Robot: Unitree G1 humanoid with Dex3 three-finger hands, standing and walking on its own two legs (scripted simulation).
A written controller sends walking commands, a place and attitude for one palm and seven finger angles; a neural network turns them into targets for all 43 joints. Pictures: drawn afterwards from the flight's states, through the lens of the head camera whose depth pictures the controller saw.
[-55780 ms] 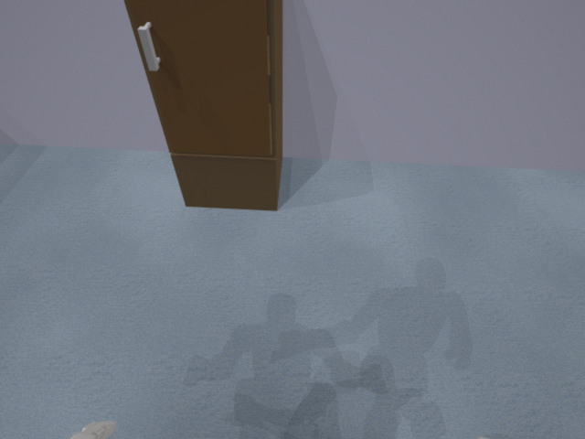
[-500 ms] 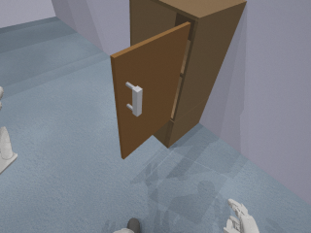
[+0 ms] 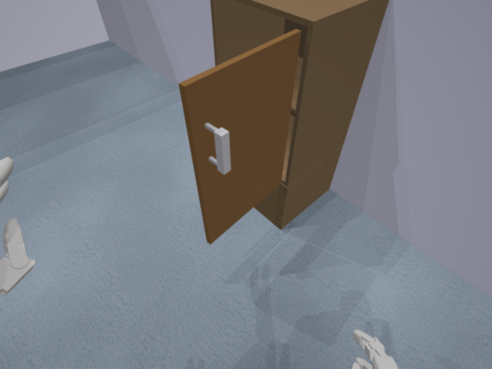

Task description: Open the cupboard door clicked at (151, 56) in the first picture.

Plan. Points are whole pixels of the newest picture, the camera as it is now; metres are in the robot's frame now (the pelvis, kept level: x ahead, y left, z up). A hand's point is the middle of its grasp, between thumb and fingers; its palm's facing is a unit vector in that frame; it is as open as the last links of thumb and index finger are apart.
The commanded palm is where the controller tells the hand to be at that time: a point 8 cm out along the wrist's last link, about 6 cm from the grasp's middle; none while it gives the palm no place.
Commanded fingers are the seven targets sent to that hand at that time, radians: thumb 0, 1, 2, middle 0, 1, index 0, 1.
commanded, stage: stop stepping back and stand still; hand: left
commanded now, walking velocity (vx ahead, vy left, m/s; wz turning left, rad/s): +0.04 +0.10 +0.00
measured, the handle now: (216, 148) +0.59 +0.10 +0.01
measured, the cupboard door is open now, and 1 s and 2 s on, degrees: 94 94 94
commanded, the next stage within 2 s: let the arm hang, fingers relaxed in 0.46 s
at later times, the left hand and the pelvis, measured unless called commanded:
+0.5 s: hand (39, 245) +0.23 +0.26 +0.16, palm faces +0.36 -0.78 -0.52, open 7.4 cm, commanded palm +0.16 +0.31 +0.18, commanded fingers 0.00 0.90 0.90 -0.20 -0.30 -0.20 -0.30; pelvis +0.02 +0.01 +0.01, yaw +0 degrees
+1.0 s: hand out of the picture -0.03 +0.20 -0.17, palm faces +0.09 -0.98 -0.19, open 7.0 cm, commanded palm none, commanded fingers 0.00 0.90 0.90 -0.20 -0.30 -0.20 -0.30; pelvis +0.00 +0.02 +0.01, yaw +3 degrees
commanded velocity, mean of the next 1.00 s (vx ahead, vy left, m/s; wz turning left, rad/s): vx -0.02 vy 0.01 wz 0.00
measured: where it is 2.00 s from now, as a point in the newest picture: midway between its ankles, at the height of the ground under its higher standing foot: outside the picture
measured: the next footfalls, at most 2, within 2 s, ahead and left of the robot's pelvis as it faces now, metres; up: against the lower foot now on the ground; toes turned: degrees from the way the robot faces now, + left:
left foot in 0.20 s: +0.08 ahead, +0.14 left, +0.00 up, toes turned +3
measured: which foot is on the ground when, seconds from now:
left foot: up 0.00-0.18, down 0.20-1.00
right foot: down 0.00-1.00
